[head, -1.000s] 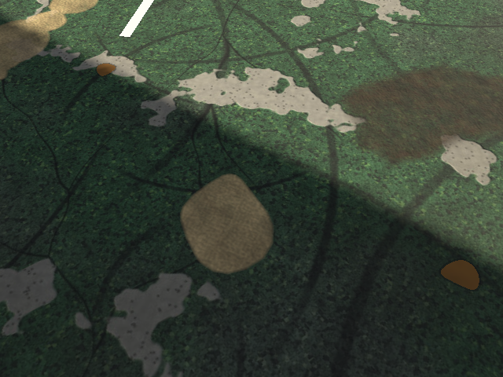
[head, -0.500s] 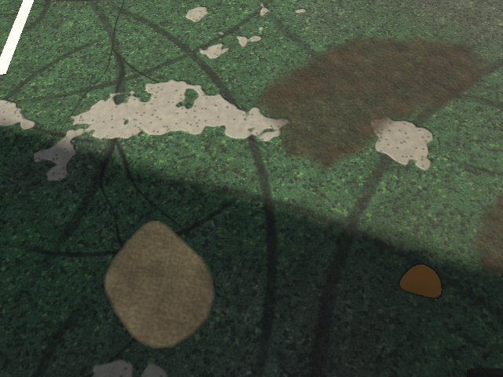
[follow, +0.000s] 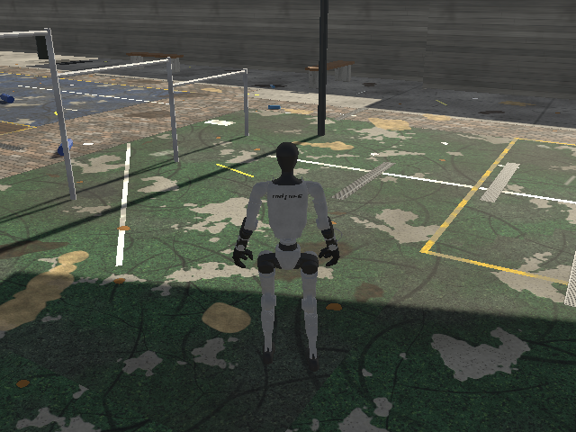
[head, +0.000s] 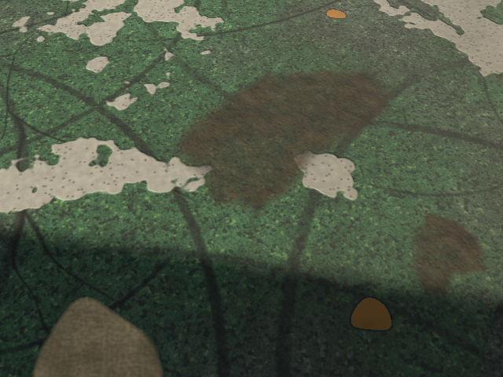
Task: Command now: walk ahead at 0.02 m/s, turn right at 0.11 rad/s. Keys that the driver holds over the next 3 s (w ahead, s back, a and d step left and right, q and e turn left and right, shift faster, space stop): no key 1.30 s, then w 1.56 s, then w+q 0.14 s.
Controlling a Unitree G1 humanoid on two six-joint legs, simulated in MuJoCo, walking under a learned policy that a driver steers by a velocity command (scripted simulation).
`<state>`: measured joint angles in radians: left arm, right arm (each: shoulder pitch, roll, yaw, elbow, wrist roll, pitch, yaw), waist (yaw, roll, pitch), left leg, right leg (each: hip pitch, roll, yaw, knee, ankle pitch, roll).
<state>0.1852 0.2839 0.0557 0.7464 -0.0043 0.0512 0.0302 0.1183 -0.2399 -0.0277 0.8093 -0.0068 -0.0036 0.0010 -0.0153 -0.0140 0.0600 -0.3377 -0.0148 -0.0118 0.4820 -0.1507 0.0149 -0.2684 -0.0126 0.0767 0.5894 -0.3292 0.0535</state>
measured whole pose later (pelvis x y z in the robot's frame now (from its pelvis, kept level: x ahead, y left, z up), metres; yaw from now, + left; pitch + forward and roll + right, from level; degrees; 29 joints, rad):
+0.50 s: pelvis +0.04 -0.03 +0.00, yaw +0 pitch -2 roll +0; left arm 0.23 0.23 0.03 0.90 0.01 -0.01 0.02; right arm 0.13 -0.26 -0.04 1.00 0.00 0.01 -0.03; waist -0.01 0.00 0.04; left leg -0.25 0.02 -0.03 0.49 -0.22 -0.04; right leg -0.14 0.02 0.05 0.50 -0.34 -0.01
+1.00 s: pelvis +0.04 -0.03 +0.00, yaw +1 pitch -2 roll +0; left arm 0.27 0.22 0.01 1.04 0.00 -0.01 0.03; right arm 0.16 -0.24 -0.04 1.11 0.00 0.02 -0.04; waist -0.01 0.01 0.04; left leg -0.24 0.03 -0.05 0.48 -0.21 -0.04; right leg -0.12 0.02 0.03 0.47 -0.32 -0.01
